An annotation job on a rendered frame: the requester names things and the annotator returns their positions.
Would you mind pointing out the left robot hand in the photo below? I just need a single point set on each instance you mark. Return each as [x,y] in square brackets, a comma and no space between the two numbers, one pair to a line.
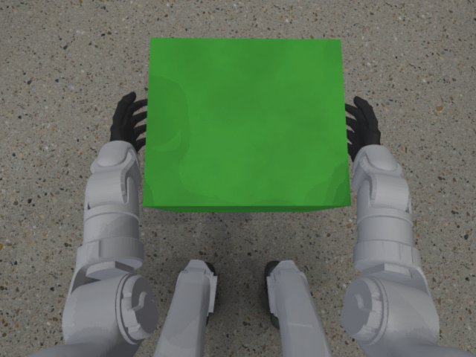
[124,121]

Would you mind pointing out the robot right upper arm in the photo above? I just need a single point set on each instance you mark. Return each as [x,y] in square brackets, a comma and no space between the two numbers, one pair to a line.
[390,319]

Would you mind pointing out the right robot forearm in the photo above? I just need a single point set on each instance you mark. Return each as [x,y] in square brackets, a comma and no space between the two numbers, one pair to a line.
[385,241]

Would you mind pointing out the carton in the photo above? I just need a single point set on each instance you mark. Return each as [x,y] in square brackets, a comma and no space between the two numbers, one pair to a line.
[246,125]

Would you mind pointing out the robot shin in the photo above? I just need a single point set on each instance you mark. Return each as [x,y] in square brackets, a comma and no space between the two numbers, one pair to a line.
[194,264]
[288,264]

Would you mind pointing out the robot left shin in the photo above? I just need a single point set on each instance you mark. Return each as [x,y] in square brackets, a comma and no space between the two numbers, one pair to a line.
[194,264]

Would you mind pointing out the robot right shin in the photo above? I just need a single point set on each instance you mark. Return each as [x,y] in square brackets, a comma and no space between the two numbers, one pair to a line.
[288,264]

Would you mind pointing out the left robot forearm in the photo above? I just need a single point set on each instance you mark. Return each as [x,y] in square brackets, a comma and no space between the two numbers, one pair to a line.
[111,245]

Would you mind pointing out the right robot hand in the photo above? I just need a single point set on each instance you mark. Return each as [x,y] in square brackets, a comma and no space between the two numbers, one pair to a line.
[365,126]

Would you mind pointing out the robot left upper arm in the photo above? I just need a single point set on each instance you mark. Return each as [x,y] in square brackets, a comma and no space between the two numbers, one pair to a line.
[107,318]

